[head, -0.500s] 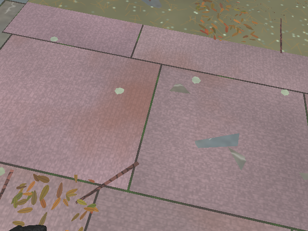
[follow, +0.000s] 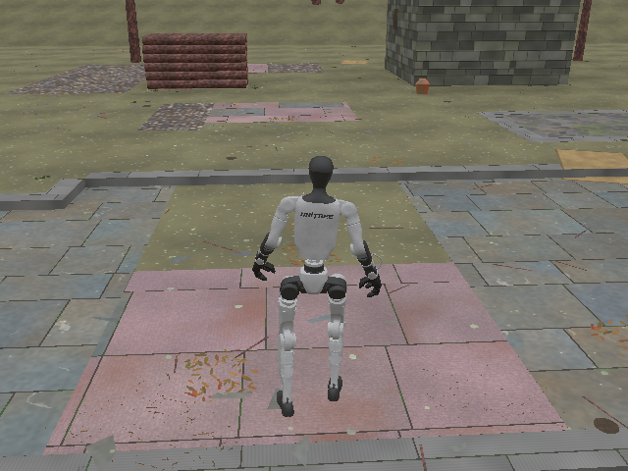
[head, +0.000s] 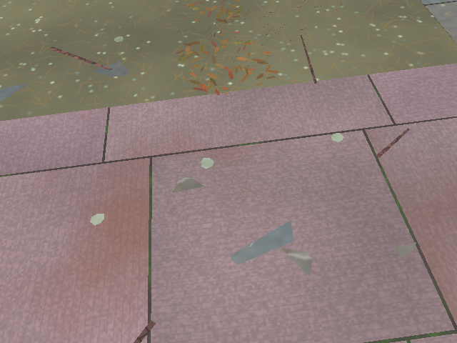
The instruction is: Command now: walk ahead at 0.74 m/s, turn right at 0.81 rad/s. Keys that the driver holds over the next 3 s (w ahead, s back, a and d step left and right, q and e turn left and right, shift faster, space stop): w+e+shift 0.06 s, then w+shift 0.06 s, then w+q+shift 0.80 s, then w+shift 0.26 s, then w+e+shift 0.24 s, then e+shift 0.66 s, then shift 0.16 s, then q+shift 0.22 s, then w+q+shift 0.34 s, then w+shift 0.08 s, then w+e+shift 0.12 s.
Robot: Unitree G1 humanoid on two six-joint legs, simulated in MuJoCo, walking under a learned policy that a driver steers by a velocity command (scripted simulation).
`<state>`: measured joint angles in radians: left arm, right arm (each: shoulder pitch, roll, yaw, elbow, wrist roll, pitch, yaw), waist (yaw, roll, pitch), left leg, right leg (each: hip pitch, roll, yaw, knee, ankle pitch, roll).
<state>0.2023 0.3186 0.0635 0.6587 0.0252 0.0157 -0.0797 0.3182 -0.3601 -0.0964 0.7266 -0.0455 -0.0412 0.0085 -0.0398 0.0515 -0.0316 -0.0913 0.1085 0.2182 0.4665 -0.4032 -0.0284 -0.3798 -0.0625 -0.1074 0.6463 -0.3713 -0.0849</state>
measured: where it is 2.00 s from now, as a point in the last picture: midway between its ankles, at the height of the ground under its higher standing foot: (158, 99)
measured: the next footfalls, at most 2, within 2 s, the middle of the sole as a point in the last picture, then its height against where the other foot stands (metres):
left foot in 0.46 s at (268, 329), level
right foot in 0.88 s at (290, 201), level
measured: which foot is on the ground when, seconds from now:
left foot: down 0.00-0.00, up 0.02-0.44, down 0.46-0.88, up 0.90-1.00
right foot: down 0.00-0.46, up 0.48-0.86, down 0.88-1.00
